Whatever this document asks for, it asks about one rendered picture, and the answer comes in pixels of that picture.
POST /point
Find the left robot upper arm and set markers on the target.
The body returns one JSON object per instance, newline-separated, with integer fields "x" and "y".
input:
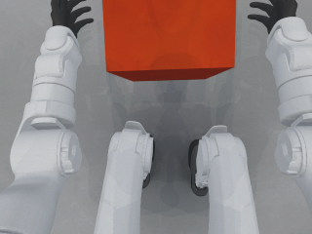
{"x": 42, "y": 160}

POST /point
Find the carton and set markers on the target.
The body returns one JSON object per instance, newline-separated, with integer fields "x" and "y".
{"x": 167, "y": 40}

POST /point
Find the right robot forearm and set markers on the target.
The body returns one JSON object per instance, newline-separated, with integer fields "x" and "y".
{"x": 289, "y": 49}

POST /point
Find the robot left foot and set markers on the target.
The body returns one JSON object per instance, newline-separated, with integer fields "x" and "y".
{"x": 146, "y": 181}

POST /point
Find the left robot forearm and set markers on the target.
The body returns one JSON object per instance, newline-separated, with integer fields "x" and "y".
{"x": 51, "y": 105}

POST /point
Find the robot right foot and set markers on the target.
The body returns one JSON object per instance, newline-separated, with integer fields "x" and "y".
{"x": 192, "y": 157}

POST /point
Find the robot right hand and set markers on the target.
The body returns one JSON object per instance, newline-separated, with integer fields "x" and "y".
{"x": 281, "y": 9}

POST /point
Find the robot foot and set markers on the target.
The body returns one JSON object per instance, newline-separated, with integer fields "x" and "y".
{"x": 146, "y": 181}
{"x": 192, "y": 157}

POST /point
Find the right robot upper arm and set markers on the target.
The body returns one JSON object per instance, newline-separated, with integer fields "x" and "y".
{"x": 293, "y": 156}

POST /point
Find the robot left hand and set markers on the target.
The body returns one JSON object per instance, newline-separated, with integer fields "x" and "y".
{"x": 62, "y": 16}

